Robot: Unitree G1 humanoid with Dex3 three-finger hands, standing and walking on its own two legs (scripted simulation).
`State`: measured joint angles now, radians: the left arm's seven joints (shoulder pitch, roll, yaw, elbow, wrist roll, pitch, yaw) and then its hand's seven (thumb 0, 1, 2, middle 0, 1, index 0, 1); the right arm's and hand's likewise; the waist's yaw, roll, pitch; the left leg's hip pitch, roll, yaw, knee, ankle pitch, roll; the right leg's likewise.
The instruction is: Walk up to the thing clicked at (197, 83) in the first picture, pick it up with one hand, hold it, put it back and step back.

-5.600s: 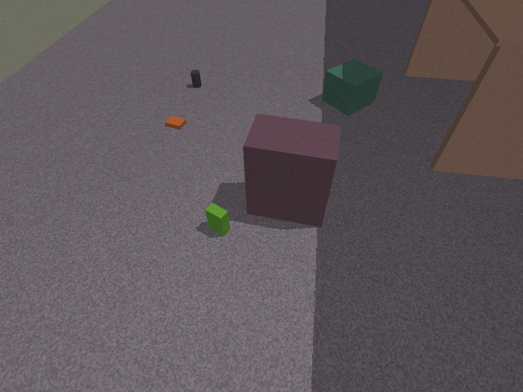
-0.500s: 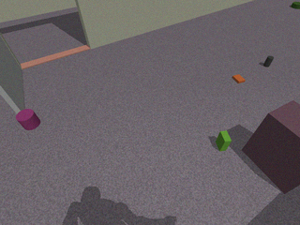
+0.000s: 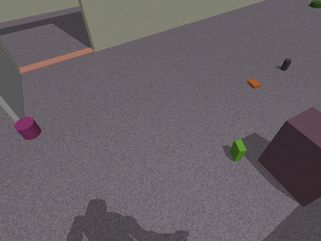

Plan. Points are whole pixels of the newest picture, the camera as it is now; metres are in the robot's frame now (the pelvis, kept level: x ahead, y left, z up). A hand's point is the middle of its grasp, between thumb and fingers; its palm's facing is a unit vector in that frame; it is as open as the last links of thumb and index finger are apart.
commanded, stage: stand
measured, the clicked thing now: (285, 64) +1.92 -1.29 -0.73
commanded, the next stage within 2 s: walk up in 0.30 s
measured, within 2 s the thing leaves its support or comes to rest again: neither
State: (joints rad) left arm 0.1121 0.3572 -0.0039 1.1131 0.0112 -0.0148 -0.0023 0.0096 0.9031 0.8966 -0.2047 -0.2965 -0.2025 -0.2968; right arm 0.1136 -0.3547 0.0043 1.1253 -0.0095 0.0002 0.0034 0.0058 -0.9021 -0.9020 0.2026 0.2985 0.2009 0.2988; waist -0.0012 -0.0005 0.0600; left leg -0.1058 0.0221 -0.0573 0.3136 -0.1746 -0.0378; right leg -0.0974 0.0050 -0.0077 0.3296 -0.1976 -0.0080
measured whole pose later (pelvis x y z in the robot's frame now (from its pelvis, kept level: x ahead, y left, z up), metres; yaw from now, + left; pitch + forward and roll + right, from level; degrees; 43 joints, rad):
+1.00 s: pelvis +0.23 +0.05 -0.01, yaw -2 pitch -3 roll +2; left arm 0.21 0.44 0.07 0.97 0.03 -0.03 -0.12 0.01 0.90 0.90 -0.20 -0.30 -0.20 -0.30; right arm 0.35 -0.41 -0.08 0.94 -0.02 -0.07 0.07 0.01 -0.90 -0.90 0.21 0.30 0.20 0.30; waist -0.03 -0.02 0.04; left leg 0.03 0.02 0.12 0.37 -0.34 -0.01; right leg -0.47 -0.12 -0.02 0.62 -0.14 -0.01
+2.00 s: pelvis +0.73 +0.00 -0.03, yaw -1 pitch -3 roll +1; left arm 0.24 0.41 0.06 0.88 0.01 -0.10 -0.06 0.01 0.90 0.90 -0.20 -0.30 -0.20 -0.30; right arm 0.31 -0.44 -0.05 0.91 0.00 -0.03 0.05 0.01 -0.90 -0.90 0.20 0.30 0.20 0.30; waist 0.00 0.05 0.07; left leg -0.29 0.04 0.00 1.05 -0.45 0.03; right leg -0.36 -0.06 -0.10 0.66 -0.25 -0.03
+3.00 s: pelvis +1.12 +0.01 -0.02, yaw -20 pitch -2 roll +0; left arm 0.41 0.39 0.05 0.81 0.00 -0.07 0.01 0.01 0.90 0.90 -0.21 -0.30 -0.20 -0.30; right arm 0.13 -0.45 -0.06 0.73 -0.02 0.02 0.09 0.01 -0.90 -0.90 0.20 0.30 0.20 0.30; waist 0.05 0.13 0.12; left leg -0.52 0.07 -0.06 1.07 -0.39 -0.01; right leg -0.32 0.01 0.02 0.62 -0.26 -0.01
